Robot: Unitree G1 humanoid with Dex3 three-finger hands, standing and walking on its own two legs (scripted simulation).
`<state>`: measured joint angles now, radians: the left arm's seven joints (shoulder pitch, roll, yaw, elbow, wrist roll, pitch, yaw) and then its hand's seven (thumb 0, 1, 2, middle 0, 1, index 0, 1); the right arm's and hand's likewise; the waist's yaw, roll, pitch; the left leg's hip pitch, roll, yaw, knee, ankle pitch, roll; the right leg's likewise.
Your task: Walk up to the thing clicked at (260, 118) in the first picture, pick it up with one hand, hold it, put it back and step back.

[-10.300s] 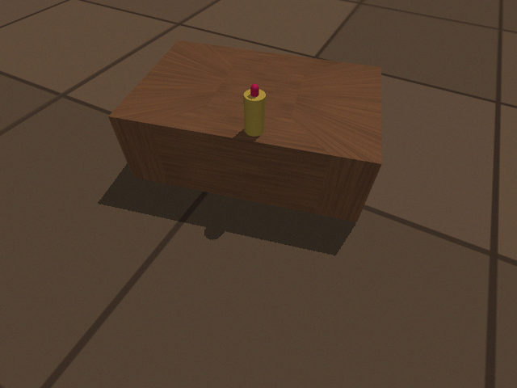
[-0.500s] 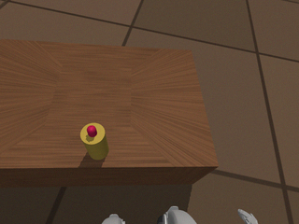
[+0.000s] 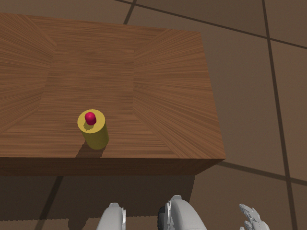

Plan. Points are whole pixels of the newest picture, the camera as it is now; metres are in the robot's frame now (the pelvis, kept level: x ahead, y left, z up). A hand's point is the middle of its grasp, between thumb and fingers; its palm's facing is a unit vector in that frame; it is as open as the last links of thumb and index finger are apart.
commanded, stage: approach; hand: left
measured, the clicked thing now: (94, 128) +0.44 +0.18 -0.20
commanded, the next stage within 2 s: close in in 0.34 s
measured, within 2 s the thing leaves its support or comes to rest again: neither
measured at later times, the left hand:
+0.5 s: hand (63, 138) +0.41 +0.28 -0.21, palm faces +0.06 -1.00 +0.06, open 17.6 cm
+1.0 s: hand (85, 137) +0.42 +0.21 -0.22, palm faces +0.09 -1.00 +0.04, open 17.7 cm
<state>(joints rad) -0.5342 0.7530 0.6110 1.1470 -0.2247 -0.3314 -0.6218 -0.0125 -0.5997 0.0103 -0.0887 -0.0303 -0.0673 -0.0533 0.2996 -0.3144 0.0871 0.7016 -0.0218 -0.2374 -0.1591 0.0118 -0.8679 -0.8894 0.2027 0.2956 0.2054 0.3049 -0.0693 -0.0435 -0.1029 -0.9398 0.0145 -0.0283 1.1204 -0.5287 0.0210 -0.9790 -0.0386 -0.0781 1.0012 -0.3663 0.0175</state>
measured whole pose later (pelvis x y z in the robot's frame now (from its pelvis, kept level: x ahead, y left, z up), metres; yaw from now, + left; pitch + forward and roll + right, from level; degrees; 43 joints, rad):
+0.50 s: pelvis -0.06 -0.01 -0.20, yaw -1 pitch +35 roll -4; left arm -0.80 0.67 0.65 1.23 -0.20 -0.56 -0.58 -0.02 -0.59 0.07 -0.07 -0.07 -0.04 -0.10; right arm 0.19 -0.29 0.12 0.70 -0.10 -0.21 -0.07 0.01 -0.89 -0.90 0.20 0.30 0.21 0.31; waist -0.16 -0.01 -0.15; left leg -1.81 -0.01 -0.05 1.92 -0.72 0.02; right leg -1.86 -0.08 -0.07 1.79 -0.53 0.00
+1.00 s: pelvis -0.08 -0.01 -0.23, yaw +0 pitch +34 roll -4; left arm -0.79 0.45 0.45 1.01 -0.14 -0.49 -0.26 -0.02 -0.61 0.00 -0.05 -0.07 -0.08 -0.04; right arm 0.20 -0.29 0.06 0.68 -0.04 -0.15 0.01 0.01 -0.90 -0.90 0.20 0.30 0.20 0.31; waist -0.15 0.01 -0.17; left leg -1.91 -0.02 -0.04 2.01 -0.70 0.02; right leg -1.96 -0.09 -0.06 1.88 -0.51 0.00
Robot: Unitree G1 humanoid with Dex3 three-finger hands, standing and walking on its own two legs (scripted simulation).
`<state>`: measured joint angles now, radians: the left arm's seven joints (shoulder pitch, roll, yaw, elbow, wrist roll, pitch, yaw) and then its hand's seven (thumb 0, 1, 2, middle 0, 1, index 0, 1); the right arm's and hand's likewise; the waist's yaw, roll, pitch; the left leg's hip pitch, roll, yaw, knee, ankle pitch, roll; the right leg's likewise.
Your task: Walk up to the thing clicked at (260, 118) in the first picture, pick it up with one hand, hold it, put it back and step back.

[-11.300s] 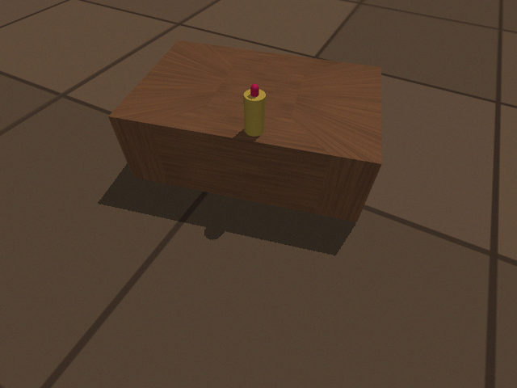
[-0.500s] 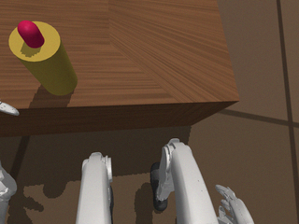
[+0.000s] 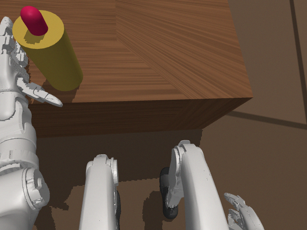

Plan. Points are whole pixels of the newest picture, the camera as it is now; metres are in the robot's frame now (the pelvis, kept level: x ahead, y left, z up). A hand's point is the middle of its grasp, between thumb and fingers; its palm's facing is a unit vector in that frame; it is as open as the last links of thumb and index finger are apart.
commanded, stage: close in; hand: left
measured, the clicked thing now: (51, 51) +0.52 +0.19 +0.04
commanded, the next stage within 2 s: rest palm in 0.08 s
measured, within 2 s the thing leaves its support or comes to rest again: leaves its support in 1.62 s
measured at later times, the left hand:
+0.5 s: hand (50, 67) +0.50 +0.20 +0.00, palm faces +0.10 -1.00 +0.02, open 17.5 cm
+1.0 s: hand (49, 61) +0.51 +0.20 +0.01, palm faces +0.09 -1.00 +0.01, open 12.7 cm
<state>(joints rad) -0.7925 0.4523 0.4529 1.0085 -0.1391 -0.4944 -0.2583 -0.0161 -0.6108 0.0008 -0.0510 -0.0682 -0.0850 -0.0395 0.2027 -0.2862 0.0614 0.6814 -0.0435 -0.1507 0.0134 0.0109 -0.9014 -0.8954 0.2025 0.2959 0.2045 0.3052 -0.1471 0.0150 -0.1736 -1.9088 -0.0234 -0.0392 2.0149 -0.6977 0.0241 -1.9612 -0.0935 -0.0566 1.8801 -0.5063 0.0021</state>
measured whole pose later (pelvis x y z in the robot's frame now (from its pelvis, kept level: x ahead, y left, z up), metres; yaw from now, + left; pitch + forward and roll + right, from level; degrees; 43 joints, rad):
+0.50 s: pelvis +0.01 +0.00 +0.00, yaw +1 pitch +35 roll -4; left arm -0.79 0.38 0.41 0.98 -0.12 -0.55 -0.20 -0.02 -0.61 0.01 -0.12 -0.07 -0.13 -0.06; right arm 0.16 -0.29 0.04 0.67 -0.05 -0.09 0.03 0.01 -0.92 -0.90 0.20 0.30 0.20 0.30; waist -0.13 0.01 -0.16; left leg -1.90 -0.03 -0.03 2.01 -0.73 0.02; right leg -1.96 -0.10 -0.05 1.89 -0.54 0.00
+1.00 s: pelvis +0.01 +0.00 +0.01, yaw +1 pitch +35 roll -3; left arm -0.84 0.42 0.40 1.02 -0.10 -0.54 -0.19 0.00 -0.37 0.39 -0.63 -0.56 -0.65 -0.54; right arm 0.20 -0.29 0.05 0.66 -0.04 -0.06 0.03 0.01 -0.91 -0.90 0.20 0.29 0.20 0.30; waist -0.14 0.01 -0.15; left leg -1.89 -0.03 -0.03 1.99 -0.71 0.02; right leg -1.95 -0.10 -0.05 1.87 -0.53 0.00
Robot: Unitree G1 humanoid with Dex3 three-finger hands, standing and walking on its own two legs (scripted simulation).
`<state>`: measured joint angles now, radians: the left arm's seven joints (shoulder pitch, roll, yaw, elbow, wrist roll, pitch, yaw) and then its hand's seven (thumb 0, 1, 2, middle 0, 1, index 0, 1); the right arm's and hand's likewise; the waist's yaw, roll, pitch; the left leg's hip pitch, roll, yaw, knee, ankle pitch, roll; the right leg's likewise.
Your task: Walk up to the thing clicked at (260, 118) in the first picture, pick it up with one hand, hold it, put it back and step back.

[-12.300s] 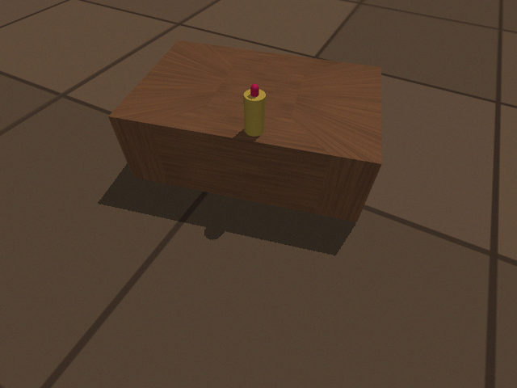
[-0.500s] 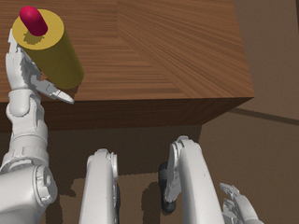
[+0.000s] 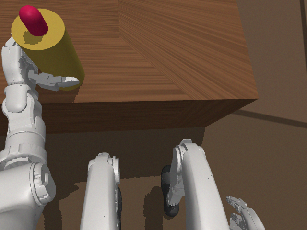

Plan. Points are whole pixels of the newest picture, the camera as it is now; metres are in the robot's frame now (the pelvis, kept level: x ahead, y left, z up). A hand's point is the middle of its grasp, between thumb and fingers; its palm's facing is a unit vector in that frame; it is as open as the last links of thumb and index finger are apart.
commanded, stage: close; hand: left
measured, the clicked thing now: (52, 50) +0.51 +0.18 +0.03
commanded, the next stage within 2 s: settle in 0.08 s
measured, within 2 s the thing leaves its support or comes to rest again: leaves its support in 0.62 s
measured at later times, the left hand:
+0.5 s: hand (51, 57) +0.51 +0.19 +0.01, palm faces +0.08 -1.00 -0.03, open 11.7 cm
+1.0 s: hand (43, 39) +0.53 +0.19 +0.05, palm faces +0.07 -1.00 -0.06, open 11.8 cm
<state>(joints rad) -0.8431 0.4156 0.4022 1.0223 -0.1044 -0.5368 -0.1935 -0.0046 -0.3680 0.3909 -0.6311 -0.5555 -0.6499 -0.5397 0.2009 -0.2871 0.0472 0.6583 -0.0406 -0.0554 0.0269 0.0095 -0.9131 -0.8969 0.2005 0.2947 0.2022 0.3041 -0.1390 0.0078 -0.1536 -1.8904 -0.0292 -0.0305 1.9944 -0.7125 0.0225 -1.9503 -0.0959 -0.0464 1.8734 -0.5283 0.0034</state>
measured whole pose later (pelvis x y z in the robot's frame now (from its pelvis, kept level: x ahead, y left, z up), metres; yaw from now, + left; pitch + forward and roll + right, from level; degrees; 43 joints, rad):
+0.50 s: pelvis -0.01 +0.00 +0.00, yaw -1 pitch +34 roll -4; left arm -0.87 0.44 0.39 1.02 -0.04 -0.48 -0.13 0.00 -0.58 0.93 -0.67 -0.98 -0.68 -0.97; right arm 0.20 -0.27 0.06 0.65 -0.04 -0.03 0.03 0.01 -0.90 -0.90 0.20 0.30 0.20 0.30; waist -0.17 0.01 -0.14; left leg -1.89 -0.02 -0.04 1.99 -0.69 0.03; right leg -1.94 -0.09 -0.05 1.85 -0.50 0.01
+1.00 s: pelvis +0.03 +0.00 +0.08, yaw -1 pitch +35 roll -4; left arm -0.73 0.44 0.36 0.92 -0.10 -0.42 -0.12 0.00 -0.61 1.01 -0.61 -1.09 -0.61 -1.08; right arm 0.25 -0.27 0.05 0.70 -0.03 -0.05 0.01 0.01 -0.93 -0.91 0.20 0.30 0.20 0.30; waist -0.17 0.02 -0.14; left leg -1.65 0.00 -0.03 1.74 -0.71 0.02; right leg -1.71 -0.06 -0.05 1.63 -0.53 0.01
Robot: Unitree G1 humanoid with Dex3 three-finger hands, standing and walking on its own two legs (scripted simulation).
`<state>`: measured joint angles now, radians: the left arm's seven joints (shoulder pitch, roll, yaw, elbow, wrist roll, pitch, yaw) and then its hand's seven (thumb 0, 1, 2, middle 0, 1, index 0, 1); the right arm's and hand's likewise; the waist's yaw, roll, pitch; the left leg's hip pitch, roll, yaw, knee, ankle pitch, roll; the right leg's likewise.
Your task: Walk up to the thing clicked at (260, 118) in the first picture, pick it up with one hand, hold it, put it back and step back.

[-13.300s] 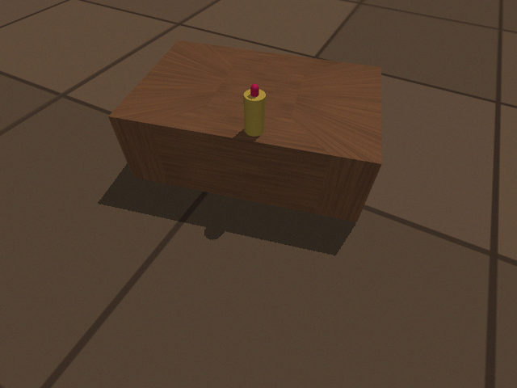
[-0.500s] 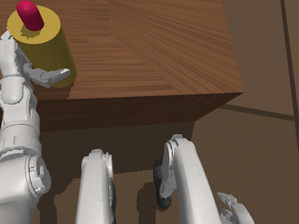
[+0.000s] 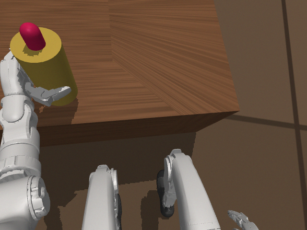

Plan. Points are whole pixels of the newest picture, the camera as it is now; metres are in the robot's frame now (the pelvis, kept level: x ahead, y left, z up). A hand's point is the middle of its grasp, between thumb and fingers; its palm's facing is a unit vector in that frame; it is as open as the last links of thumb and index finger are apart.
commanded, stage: settle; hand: left
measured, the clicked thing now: (47, 66) +0.50 +0.19 +0.00
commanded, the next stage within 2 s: lift in 0.26 s
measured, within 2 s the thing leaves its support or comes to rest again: neither
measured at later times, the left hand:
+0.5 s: hand (46, 70) +0.49 +0.19 +0.00, palm faces +0.11 -0.99 -0.04, open 11.8 cm
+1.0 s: hand (24, 70) +0.43 +0.18 +0.10, palm faces +0.14 -0.99 -0.04, open 11.8 cm
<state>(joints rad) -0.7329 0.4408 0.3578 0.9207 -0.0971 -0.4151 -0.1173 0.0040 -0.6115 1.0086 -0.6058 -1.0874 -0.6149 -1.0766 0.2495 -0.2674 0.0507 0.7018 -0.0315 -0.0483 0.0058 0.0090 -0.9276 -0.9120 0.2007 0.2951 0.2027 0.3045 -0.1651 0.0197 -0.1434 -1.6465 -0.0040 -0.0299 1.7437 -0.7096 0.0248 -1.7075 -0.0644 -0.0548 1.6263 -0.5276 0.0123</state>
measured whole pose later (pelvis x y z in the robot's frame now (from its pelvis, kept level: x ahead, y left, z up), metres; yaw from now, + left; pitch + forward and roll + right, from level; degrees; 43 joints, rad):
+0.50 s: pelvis +0.01 -0.01 +0.03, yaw +0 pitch +34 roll -3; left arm -0.68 0.39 0.36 0.92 -0.11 -0.46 -0.12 0.00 -0.61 1.01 -0.60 -1.09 -0.61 -1.08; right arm 0.21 -0.26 0.04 0.69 -0.04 -0.05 0.02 0.01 -0.93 -0.91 0.20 0.29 0.20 0.30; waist -0.14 0.02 -0.14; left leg -1.53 0.00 -0.04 1.64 -0.70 0.01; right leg -1.60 -0.06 -0.06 1.54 -0.53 0.00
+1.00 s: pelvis +0.02 -0.01 +0.10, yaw +1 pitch +24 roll -3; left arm -0.41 0.27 0.24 0.67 -0.14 -0.40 -0.04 0.00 -0.61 1.01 -0.60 -1.09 -0.61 -1.08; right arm 0.22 -0.24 0.01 0.72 0.00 -0.05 -0.02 0.01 -0.93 -0.91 0.20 0.30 0.20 0.30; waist -0.08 0.02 -0.12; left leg -1.16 0.01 -0.03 1.37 -0.62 0.01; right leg -1.22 -0.04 -0.06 1.27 -0.46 0.01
